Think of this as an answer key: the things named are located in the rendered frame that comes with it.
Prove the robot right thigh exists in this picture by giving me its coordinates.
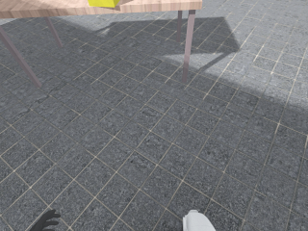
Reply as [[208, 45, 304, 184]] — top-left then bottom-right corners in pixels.
[[182, 212, 216, 231]]

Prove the table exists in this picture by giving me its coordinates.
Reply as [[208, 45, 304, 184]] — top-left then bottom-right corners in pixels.
[[0, 0, 203, 88]]

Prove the robot right shin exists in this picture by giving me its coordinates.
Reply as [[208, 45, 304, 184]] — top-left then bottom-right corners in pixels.
[[188, 210, 198, 214]]

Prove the left robot hand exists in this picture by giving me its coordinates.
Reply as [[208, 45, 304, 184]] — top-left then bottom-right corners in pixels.
[[29, 209, 61, 231]]

